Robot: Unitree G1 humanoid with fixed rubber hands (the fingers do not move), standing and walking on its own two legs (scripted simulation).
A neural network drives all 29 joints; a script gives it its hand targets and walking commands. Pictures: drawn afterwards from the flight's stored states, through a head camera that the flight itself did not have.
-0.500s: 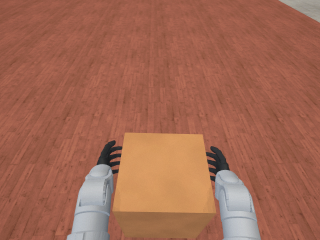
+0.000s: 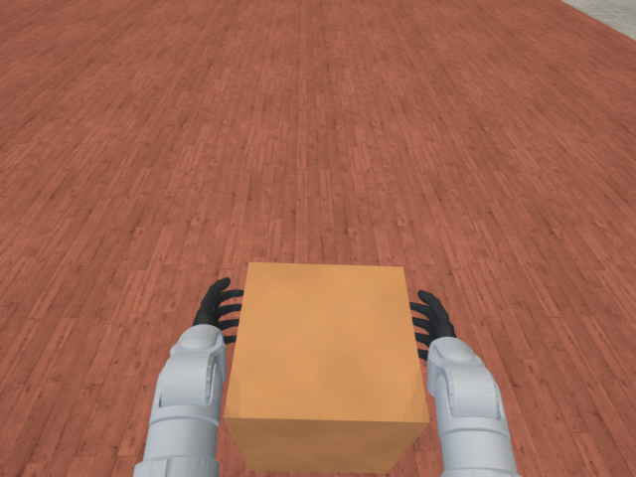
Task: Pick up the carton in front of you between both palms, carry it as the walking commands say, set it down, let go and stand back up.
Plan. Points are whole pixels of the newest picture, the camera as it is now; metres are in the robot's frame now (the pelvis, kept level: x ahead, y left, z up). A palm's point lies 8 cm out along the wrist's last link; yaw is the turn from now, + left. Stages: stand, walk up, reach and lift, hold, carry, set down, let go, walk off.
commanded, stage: carry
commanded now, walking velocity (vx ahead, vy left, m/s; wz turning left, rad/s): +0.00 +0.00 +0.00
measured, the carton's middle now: (321, 373) +0.28 +0.00 -0.04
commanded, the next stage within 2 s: hold in 0.48 s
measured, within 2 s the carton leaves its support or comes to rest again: neither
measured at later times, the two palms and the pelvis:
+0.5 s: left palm (209, 340) +0.28 +0.15 +0.04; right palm (445, 353) +0.27 -0.15 +0.04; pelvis -0.01 +0.00 +0.00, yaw +0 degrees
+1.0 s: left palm (228, 325) +0.32 +0.13 +0.02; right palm (446, 353) +0.29 -0.16 +0.01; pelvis -0.04 +0.04 -0.01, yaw -11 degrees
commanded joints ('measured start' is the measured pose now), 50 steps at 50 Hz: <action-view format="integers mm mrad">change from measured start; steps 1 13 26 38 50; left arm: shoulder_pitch -399 -412 -356 -525 -751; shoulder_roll -936 -921 -920 -954 -707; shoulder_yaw -574 -560 -550 -318 95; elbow -29 -26 -82 208 427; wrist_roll -261 -243 -271 -135 117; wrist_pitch -19 -21 -35 -69 -312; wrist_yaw -250 -247 -253 -249 -122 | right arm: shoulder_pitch -497 -483 -435 -763 -836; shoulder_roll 911 909 915 924 562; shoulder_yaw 572 545 531 426 -130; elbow -100 -65 -97 172 585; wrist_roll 261 244 258 199 -157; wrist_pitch -46 -40 -81 -104 -377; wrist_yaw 228 226 231 290 255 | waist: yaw -1 -4 -6 92 27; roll -18 18 -64 -42 43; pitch -236 -220 -217 -29 -73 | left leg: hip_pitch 149 139 450 202 13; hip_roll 96 90 -182 -185 -158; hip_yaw -114 -117 -241 -252 -273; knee -43 -51 -54 -111 94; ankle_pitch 180 106 334 -44 18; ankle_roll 15 12 36 27 -23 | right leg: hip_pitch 7 -25 15 77 -329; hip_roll -134 -141 14 42 113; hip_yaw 115 131 297 248 208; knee -86 -108 -174 -174 95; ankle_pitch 244 197 457 34 27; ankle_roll -6 -11 9 36 -18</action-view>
